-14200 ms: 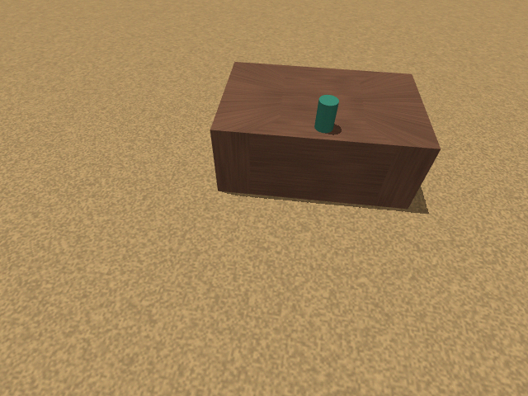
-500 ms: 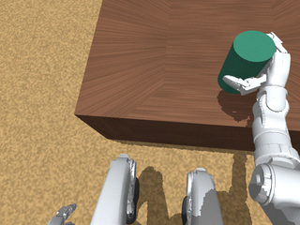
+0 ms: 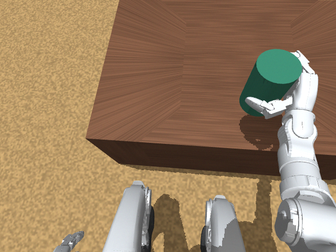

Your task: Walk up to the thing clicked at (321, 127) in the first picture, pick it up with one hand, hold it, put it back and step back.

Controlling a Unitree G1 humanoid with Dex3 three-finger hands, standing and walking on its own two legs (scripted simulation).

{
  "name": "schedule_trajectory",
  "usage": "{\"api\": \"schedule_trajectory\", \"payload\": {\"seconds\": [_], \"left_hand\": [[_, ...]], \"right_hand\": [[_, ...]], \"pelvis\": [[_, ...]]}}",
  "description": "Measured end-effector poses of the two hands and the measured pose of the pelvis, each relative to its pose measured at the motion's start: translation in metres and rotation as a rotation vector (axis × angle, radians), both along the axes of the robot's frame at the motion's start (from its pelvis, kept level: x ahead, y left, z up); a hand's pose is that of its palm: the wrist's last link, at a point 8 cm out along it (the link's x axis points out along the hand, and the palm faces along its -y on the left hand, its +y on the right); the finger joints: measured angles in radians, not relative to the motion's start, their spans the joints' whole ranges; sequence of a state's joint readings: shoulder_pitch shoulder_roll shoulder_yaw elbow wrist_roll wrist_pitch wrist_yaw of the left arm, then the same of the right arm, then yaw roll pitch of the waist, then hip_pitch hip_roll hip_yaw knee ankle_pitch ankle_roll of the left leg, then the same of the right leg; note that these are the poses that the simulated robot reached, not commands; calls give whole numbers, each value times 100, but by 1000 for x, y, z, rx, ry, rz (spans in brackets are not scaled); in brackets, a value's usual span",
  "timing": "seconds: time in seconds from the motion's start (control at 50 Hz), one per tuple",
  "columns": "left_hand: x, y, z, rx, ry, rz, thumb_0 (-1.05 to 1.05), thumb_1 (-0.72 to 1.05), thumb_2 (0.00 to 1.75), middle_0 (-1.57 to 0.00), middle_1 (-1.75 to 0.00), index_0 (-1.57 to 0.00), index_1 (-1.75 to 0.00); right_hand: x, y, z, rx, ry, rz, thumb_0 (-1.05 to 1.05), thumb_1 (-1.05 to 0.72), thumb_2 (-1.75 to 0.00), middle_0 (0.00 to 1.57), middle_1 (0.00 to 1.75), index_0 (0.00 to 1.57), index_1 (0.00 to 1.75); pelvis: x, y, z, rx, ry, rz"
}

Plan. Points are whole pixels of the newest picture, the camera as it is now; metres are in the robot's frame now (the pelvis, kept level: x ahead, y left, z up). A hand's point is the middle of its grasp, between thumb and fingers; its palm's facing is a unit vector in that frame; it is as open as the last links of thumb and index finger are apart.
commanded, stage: lift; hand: right
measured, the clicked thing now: (266, 86) +0.49 -0.17 +0.02
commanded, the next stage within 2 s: hold in 1.36 s
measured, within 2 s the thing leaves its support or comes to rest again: neither
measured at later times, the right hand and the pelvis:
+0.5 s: hand (293, 83) +0.43 -0.17 +0.13, palm faces +0.16 +0.99 -0.02, open 11.5 cm; pelvis +0.02 +0.01 +0.09, yaw +0 degrees
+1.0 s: hand (314, 77) +0.40 -0.16 +0.18, palm faces +0.15 +0.99 -0.02, open 11.5 cm; pelvis +0.04 +0.01 +0.14, yaw +0 degrees
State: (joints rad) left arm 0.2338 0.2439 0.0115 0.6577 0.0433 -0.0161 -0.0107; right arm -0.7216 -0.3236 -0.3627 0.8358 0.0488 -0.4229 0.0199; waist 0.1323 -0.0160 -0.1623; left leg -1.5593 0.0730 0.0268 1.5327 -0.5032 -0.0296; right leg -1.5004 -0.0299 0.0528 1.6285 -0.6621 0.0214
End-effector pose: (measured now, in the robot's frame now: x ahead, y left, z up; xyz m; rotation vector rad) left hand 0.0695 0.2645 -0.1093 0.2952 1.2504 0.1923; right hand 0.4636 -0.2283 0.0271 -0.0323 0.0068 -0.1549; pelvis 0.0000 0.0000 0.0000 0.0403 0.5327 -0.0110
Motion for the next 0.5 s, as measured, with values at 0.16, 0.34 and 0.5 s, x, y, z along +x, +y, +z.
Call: {"api": "schedule_trajectory", "payload": {"seconds": [0.16, 0.34, 0.5], "left_hand": [[15, -2, 24, -14, -53, 4, 0, 91, 90, -20, -30, -21, -31], [37, -2, 62, -24, -128, -2, 0, 90, 90, -20, -30, -20, -31], [58, -2, 96, -21, -196, -20, 0, 88, 91, -20, -29, -19, -31]], "right_hand": [[-17, 3, 30, -1, -2, -4, -1, 57, -99, 67, 105, 67, 104], [-45, 8, 72, -3, -5, -2, -1, 57, -99, 68, 105, 67, 104], [-64, 12, 104, 8, -5, -4, -1, 58, -100, 68, 105, 67, 104]], "pelvis": [[6, 1, 25, -5, -45, 2], [14, 3, 60, -10, -118, 2], [23, 6, 90, -13, -185, 1]]}}
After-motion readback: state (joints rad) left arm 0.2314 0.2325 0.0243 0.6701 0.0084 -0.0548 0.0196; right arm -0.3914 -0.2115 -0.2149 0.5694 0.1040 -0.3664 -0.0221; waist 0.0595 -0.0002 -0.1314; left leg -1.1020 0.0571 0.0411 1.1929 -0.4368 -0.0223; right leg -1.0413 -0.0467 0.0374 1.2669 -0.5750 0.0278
